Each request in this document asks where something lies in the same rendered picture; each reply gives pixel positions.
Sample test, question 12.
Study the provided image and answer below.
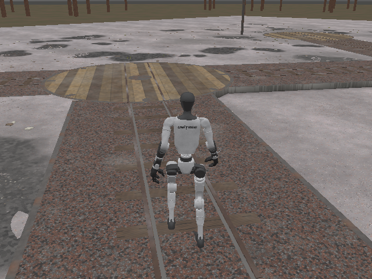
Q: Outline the right robot hand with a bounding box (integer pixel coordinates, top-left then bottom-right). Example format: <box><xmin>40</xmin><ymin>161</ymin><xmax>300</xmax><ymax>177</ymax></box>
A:
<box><xmin>205</xmin><ymin>156</ymin><xmax>218</xmax><ymax>167</ymax></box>

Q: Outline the right robot upper arm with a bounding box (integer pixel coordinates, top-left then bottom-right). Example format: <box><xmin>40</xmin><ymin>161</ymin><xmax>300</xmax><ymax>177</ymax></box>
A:
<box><xmin>199</xmin><ymin>117</ymin><xmax>215</xmax><ymax>149</ymax></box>

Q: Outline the right robot forearm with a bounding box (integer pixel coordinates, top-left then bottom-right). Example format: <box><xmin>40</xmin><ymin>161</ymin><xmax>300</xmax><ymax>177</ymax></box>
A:
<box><xmin>209</xmin><ymin>140</ymin><xmax>218</xmax><ymax>159</ymax></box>

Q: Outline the left robot hand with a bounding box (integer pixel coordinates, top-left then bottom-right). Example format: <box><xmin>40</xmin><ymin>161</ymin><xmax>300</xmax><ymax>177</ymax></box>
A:
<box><xmin>151</xmin><ymin>167</ymin><xmax>164</xmax><ymax>184</ymax></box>

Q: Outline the left robot upper arm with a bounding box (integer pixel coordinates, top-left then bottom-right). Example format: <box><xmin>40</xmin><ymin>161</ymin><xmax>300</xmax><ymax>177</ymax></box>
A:
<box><xmin>160</xmin><ymin>117</ymin><xmax>175</xmax><ymax>150</ymax></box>

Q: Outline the humanoid robot torso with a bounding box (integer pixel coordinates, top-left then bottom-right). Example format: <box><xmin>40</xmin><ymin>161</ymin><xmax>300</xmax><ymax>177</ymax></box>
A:
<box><xmin>173</xmin><ymin>115</ymin><xmax>201</xmax><ymax>174</ymax></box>

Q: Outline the left robot forearm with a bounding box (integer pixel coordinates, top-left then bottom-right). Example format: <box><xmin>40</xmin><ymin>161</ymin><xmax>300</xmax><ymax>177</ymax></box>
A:
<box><xmin>152</xmin><ymin>141</ymin><xmax>166</xmax><ymax>170</ymax></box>

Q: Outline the robot head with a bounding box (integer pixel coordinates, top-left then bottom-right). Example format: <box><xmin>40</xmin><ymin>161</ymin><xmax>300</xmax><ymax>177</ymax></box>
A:
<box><xmin>177</xmin><ymin>92</ymin><xmax>197</xmax><ymax>120</ymax></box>

